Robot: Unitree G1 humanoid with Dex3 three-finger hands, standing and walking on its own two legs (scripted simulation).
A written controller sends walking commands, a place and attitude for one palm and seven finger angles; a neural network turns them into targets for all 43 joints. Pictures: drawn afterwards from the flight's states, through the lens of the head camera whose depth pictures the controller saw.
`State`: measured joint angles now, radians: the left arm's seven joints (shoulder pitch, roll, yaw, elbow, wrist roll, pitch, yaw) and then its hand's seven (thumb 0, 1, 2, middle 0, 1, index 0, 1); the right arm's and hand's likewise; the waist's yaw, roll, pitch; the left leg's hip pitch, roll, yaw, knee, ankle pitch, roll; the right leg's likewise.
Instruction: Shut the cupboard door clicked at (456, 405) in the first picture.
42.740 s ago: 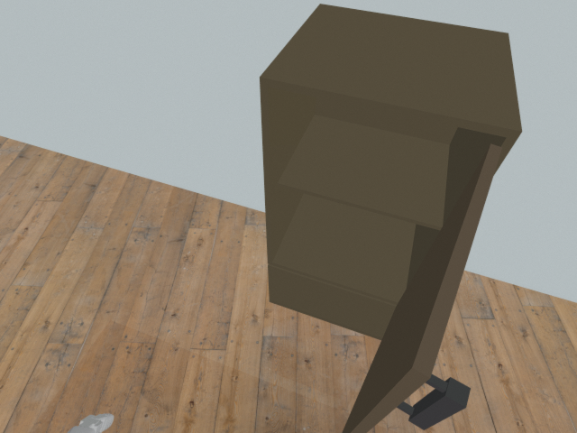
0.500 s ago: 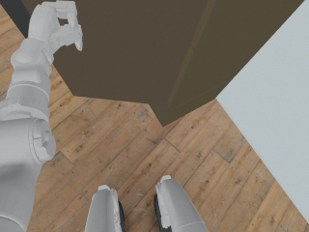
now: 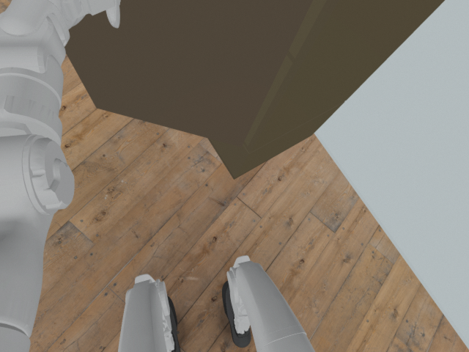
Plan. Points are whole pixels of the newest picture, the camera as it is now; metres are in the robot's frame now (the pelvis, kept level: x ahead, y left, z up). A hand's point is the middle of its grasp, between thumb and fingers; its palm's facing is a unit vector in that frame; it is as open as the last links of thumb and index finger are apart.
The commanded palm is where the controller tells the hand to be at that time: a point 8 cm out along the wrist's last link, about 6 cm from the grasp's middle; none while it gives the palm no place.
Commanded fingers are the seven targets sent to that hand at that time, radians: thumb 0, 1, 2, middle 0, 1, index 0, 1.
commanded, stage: pull the fist back off the door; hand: left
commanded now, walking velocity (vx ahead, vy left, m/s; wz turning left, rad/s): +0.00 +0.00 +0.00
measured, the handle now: out of the picture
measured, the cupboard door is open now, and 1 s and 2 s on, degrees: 45 43 43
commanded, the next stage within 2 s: draw the hand back to the body in 0.84 s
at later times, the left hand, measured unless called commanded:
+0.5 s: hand (117, 10) +0.58 +0.07 +0.11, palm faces +0.07 -1.00 -0.03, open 3.2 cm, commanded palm +0.53 +0.11 +0.10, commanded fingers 0.00 0.90 0.90 -1.30 -1.50 -1.30 -1.50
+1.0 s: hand (131, 53) +0.51 +0.06 +0.11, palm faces +0.06 -1.00 -0.04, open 3.2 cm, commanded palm +0.47 +0.12 +0.12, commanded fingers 0.00 0.90 0.90 -1.30 -1.50 -1.30 -1.50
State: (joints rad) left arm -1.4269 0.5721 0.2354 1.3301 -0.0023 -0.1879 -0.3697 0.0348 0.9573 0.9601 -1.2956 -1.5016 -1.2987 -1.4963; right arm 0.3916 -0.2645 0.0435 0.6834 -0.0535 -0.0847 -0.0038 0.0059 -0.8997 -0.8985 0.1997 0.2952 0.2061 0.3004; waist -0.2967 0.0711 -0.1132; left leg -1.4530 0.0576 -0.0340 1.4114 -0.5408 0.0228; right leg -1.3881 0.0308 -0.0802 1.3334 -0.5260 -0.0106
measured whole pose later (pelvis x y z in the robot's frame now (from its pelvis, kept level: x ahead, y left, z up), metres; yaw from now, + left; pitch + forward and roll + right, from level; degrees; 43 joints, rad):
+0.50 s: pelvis +0.03 -0.01 +0.04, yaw +1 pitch +28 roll -2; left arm -1.06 0.29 0.31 1.21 0.04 -0.42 0.13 0.02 0.90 0.90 -1.29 -1.50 -1.30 -1.50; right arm 0.45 -0.24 0.00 0.64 -0.09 0.01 0.11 0.01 -0.90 -0.90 0.20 0.30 0.20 0.30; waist -0.22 0.07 -0.15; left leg -1.19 0.05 0.00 1.22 -0.52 0.00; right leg -1.16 0.03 -0.04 1.18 -0.52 -0.02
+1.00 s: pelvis +0.02 -0.02 +0.05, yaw +3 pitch +24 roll +0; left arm -0.90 0.15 0.19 1.14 0.01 -0.52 0.16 0.02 0.90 0.90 -1.30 -1.50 -1.30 -1.50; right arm 0.29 -0.23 -0.01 0.64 -0.06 0.03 0.06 0.01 -0.90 -0.90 0.20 0.29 0.20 0.30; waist -0.15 0.05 -0.15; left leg -1.11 0.03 0.00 1.20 -0.50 -0.01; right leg -1.09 0.01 -0.05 1.20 -0.52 -0.03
